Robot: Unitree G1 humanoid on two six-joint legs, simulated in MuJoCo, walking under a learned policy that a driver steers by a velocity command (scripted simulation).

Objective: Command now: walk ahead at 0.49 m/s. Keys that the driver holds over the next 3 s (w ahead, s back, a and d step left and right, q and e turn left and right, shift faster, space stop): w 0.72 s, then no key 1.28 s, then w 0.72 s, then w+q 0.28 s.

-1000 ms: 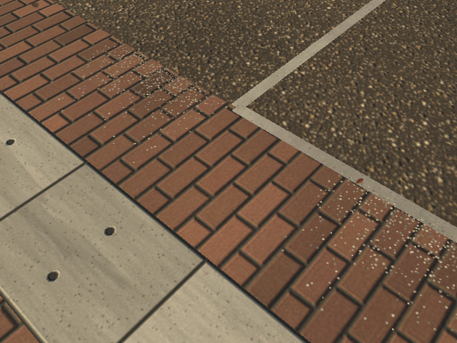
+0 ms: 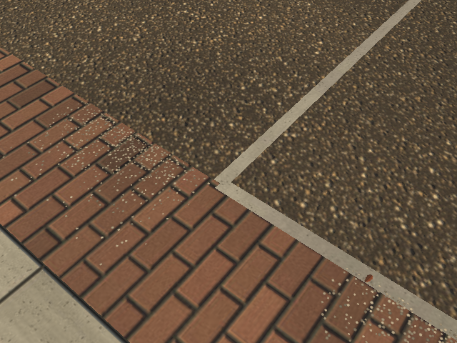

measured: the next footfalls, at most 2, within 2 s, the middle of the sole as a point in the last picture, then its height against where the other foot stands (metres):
right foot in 0.30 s outside the picture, level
left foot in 0.84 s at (207, 302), level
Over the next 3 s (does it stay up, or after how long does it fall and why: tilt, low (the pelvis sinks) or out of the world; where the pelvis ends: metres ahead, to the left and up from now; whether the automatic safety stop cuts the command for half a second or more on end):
stays up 0.98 -0.02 0.00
